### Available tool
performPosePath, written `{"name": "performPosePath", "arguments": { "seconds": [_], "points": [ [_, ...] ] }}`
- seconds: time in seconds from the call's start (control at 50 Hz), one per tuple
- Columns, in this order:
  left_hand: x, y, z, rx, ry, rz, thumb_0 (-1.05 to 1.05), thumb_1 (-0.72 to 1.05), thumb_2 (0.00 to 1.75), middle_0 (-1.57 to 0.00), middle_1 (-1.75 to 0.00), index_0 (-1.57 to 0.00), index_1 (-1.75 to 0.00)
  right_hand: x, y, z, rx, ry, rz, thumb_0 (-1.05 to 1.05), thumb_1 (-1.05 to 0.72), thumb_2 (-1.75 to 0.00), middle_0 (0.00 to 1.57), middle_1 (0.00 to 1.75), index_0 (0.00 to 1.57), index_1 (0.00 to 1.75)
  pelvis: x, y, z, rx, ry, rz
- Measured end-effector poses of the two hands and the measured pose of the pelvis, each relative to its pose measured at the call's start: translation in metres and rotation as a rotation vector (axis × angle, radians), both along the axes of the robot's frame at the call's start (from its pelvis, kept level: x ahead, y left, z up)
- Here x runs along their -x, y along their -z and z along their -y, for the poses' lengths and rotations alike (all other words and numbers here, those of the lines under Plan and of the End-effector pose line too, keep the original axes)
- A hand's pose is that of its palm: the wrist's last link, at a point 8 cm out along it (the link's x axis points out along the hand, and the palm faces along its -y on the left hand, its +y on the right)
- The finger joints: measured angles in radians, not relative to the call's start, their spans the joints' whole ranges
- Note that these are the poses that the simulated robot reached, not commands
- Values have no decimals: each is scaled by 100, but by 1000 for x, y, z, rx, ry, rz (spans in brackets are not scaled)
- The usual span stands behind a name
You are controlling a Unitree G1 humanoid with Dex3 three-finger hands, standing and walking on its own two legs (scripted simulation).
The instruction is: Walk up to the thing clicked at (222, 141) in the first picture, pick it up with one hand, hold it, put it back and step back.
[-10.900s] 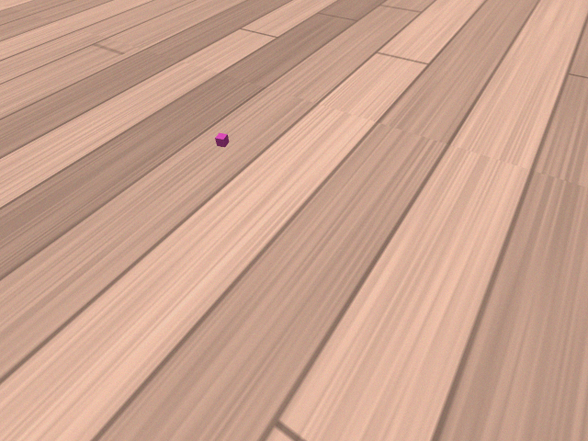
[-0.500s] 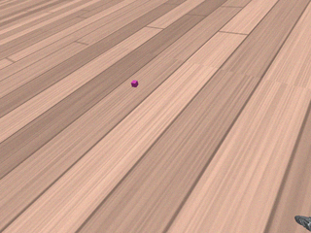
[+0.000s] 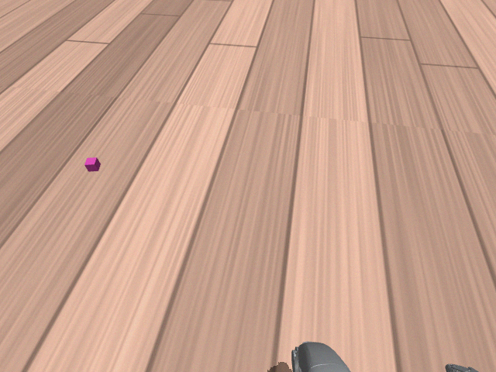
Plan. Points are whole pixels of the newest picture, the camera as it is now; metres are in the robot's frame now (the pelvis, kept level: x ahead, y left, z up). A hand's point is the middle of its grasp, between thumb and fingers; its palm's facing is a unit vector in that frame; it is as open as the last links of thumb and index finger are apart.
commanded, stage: walk up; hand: left
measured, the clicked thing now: (92, 164) +1.30 +0.84 -0.73
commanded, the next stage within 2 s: none
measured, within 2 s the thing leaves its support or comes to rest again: neither
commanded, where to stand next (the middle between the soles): +0.87 +1.04 m, yaw -62 degrees
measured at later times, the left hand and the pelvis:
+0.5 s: hand (52, 262) +0.39 +0.44 -0.12, palm faces -0.25 -0.78 -0.57, open 7.4 cm; pelvis +0.24 +0.16 -0.02, yaw -15 degrees
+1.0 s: hand (32, 179) +0.65 +0.58 -0.13, palm faces -0.42 -0.67 -0.61, open 7.4 cm; pelvis +0.43 +0.34 -0.03, yaw -29 degrees
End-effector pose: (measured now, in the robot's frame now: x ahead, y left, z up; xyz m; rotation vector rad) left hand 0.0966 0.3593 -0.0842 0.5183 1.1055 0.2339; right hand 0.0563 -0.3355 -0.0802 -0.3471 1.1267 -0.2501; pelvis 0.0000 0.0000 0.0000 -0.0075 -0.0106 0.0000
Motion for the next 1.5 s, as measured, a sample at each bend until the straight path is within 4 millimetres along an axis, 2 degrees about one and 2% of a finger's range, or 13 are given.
{"name": "performPosePath", "arguments": {
  "seconds": [0.12,0.24,0.32,0.46,0.6,0.68,0.8,0.92,1.04,1.16,1.26,1.34,1.5],
  "points": [
    [-115,-32,-23,-22,138,24,0,90,90,-20,-30,-20,-30,25,7,-33,-19,160,-52,1,-90,-90,20,30,20,30,-56,-9,-44,-12,82,0],
    [-222,-40,-32,-52,241,92,0,90,90,-20,-30,-20,-30,0,38,-74,-64,248,-84,1,-90,-90,20,30,20,30,-120,6,-72,-15,157,0],
    [-260,-30,-49,-76,228,183,0,90,90,-21,-30,-20,-30,-55,55,-100,-78,214,-80,1,-90,-90,20,30,20,30,-153,21,-86,38,186,17],
    [-280,-13,-93,-68,228,89,0,89,90,-21,-30,-20,-30,-190,35,-137,-70,115,122,1,-90,-90,20,30,20,30,-217,18,-138,58,245,30],
    [-349,20,-181,-80,281,4,0,89,90,-21,-30,-21,-30,-275,24,-183,34,149,208,0,-90,-90,20,30,20,30,-295,41,-220,38,322,6],
    [-405,34,-220,-118,279,-41,1,89,90,-21,-30,-21,-30,-275,26,-231,50,234,165,0,-91,-90,20,30,20,30,-326,42,-253,24,369,-2],
    [-475,17,-226,-77,376,-68,0,90,90,-21,-30,-20,-30,-244,25,-300,-3,377,7,0,-90,-90,20,30,20,30,-368,16,-286,2,428,-13],
    [-533,3,-228,-87,468,-46,0,90,90,-21,-30,-20,-30,-232,46,-345,-42,488,-53,0,-90,-90,21,30,20,30,-410,18,-318,-2,479,-10],
    [-573,-5,-267,-127,464,72,0,89,90,-21,-30,-21,-30,-277,72,-378,-73,475,-51,1,-90,-90,20,30,20,30,-437,33,-354,50,509,11],
    [-612,-14,-314,-138,512,82,0,89,90,-21,-30,-21,-30,-337,61,-410,-70,436,55,1,-90,-90,20,30,20,30,-470,31,-403,31,550,8],
    [-665,-1,-370,-147,566,86,0,89,90,-21,-30,-21,-30,-368,53,-444,8,450,83,0,-90,-90,20,30,20,30,-507,44,-459,20,593,-15],
    [-709,17,-409,-169,556,60,0,89,90,-21,-30,-21,-30,-371,49,-491,67,498,78,0,-90,-90,20,30,20,30,-535,51,-501,11,635,1],
    [-760,12,-409,-80,664,-16,0,90,90,-21,-30,-20,-30,-354,36,-599,-3,655,-33,0,-90,-90,20,30,20,30,-574,21,-551,14,681,-13]
  ]
}}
